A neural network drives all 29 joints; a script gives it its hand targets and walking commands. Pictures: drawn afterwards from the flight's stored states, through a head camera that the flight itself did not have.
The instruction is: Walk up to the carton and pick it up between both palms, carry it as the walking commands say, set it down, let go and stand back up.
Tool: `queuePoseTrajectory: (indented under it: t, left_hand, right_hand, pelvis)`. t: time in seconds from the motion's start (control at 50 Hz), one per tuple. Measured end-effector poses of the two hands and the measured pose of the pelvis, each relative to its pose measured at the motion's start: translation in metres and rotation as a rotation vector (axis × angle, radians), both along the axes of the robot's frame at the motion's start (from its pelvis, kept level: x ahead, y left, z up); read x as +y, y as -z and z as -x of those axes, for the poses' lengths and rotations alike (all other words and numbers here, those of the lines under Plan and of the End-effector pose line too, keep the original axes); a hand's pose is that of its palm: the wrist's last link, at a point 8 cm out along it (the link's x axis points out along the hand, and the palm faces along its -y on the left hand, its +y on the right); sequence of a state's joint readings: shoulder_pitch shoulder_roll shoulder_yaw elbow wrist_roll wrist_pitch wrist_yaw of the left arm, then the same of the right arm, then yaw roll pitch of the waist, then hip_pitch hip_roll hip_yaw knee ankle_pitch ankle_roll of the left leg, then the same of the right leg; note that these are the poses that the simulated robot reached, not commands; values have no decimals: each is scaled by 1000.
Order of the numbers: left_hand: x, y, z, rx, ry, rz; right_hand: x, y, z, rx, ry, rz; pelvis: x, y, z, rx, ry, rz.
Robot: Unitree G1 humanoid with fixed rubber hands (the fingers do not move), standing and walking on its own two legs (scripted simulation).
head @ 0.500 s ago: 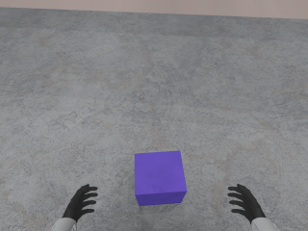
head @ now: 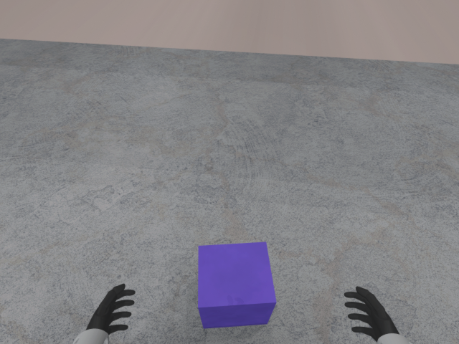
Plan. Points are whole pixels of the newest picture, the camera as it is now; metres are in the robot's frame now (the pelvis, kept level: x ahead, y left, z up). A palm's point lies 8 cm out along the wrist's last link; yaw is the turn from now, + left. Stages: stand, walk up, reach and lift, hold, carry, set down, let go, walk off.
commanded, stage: stand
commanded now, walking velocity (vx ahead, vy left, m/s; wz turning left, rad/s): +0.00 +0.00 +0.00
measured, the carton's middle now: (234, 286) +0.43 -0.01 -0.63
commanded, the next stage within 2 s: none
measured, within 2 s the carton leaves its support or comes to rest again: neither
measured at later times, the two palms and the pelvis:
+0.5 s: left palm (71, 334) +0.16 +0.30 -0.09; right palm (403, 340) +0.14 -0.28 -0.08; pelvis +0.02 +0.01 +0.00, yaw -1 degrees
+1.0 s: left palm out of the picture +0.11 +0.31 -0.09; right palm out of the picture +0.11 -0.29 -0.08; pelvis +0.01 +0.01 +0.01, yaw -1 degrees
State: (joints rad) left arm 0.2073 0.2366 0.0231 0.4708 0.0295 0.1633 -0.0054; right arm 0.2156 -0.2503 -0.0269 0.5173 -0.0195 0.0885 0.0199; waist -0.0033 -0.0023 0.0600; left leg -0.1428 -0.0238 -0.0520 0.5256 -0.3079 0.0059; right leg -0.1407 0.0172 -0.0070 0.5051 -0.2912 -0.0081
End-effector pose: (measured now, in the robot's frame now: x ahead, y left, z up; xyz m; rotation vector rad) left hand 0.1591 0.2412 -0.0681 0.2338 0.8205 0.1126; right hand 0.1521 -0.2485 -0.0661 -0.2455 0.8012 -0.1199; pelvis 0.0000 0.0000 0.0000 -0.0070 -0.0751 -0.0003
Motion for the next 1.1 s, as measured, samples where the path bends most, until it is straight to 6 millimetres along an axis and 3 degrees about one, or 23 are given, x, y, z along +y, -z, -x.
queuePoseTrajectory:
  t: [0.12, 0.24, 0.56, 1.1]
  left_hand:
    - [35, 8, 5, 30, -12, -77]
    - [51, 13, 4, 75, -13, -107]
    - [59, 21, 5, 137, -22, -114]
    - [72, 27, 51, 250, -43, -132]
  right_hand:
    - [-29, 2, 13, 62, 29, 102]
    - [-40, 2, 13, 92, 48, 137]
    - [-34, 11, 10, 146, 56, 136]
    - [-47, 18, 55, 255, 93, 141]
  pelvis:
    - [3, -1, -7, 56, 10, 1]
    - [6, -3, -16, 72, 16, 2]
    - [13, -5, -24, 62, 19, 0]
    - [13, -11, -5, 32, 24, -4]
